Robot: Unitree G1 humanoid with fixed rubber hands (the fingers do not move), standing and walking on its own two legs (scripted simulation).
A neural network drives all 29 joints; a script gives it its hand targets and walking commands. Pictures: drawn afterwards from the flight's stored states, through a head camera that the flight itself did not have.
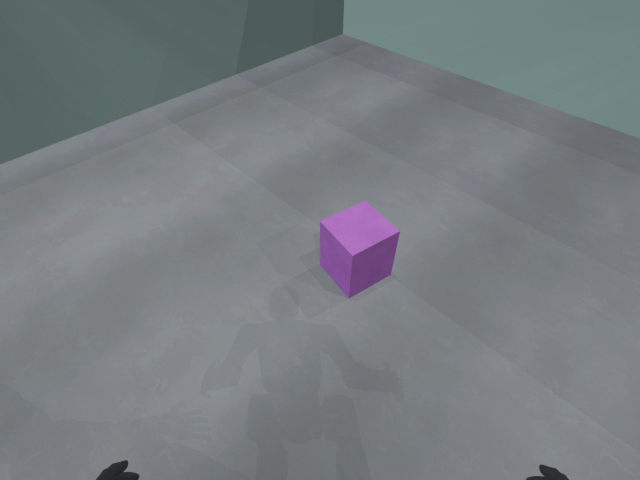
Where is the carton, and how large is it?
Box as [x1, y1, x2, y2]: [320, 201, 399, 297]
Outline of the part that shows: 365,201 320,221 320,264 348,297 352,296 390,274 399,231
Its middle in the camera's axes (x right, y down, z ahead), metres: +0.14 +0.03 +1.49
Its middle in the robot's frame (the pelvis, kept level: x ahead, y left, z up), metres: +1.06 -0.11 -0.64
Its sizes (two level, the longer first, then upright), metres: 0.210 0.200 0.250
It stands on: the floor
